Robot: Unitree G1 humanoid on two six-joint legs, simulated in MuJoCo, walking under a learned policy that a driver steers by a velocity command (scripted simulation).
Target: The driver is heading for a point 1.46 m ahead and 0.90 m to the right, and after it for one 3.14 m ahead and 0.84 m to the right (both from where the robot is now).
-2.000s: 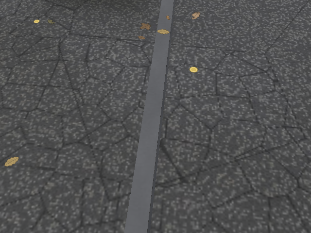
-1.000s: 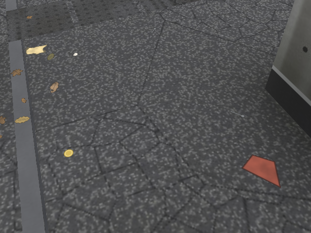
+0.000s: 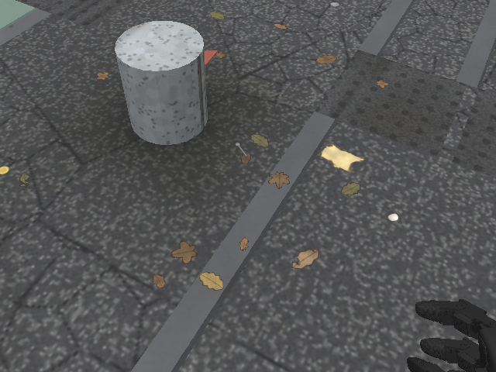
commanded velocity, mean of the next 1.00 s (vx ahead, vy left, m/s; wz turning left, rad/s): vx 1.00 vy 0.00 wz -0.82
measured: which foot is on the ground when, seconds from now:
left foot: up 0.00-0.10, down 0.12-0.52, up 0.54-0.96, down 0.98-1.00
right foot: down 0.00-0.12, up 0.14-0.52, down 0.54-1.00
